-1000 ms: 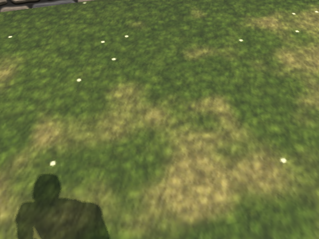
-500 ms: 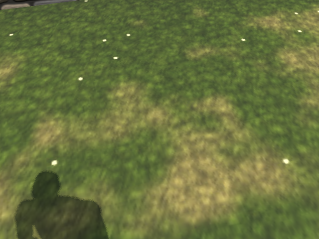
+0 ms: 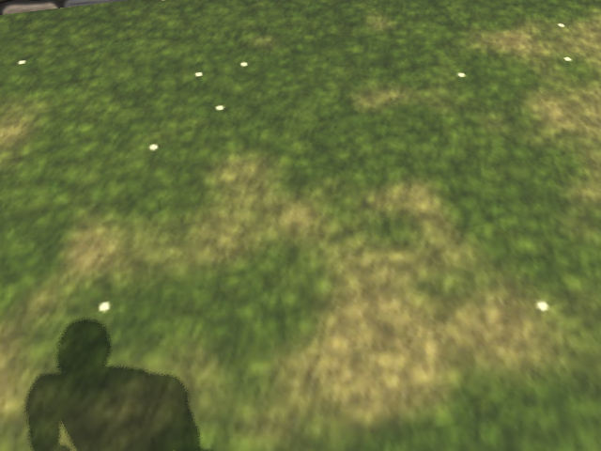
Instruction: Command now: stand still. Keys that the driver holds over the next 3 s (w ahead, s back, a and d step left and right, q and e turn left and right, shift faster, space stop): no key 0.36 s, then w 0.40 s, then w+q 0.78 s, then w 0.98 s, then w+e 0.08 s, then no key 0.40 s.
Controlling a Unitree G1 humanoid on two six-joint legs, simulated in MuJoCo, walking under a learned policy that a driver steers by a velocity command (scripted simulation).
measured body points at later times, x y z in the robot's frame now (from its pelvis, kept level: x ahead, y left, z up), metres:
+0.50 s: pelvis +0.02 +0.01 +0.00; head +0.01 +0.01 +0.45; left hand -0.02 +0.22 -0.17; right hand -0.06 -0.19 -0.16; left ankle -0.07 +0.08 -0.74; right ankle +0.02 -0.10 -0.73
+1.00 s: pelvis +0.22 -0.06 +0.00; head +0.23 -0.07 +0.45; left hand +0.16 +0.16 -0.15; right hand +0.29 -0.29 -0.15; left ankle +0.26 +0.07 -0.66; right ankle +0.17 -0.13 -0.74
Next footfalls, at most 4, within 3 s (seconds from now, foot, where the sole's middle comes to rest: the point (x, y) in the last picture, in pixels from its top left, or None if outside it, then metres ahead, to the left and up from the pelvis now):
0.74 right None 0.21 -0.13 -0.78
1.26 left None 0.51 0.05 -0.78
1.82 right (297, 310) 0.89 0.04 -0.78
2.38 left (190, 260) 1.05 0.34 -0.78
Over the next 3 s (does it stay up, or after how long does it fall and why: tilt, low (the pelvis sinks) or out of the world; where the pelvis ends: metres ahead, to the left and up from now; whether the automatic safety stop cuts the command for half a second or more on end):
stays up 1.18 0.31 -0.01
